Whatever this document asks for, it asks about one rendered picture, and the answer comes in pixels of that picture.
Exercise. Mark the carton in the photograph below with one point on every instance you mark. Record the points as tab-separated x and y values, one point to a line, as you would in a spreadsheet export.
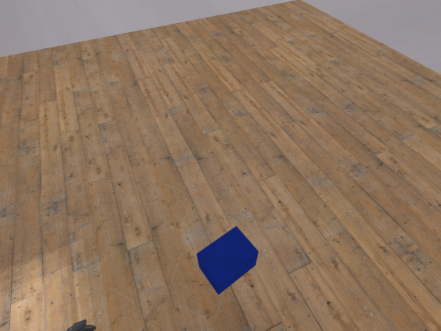
227	259

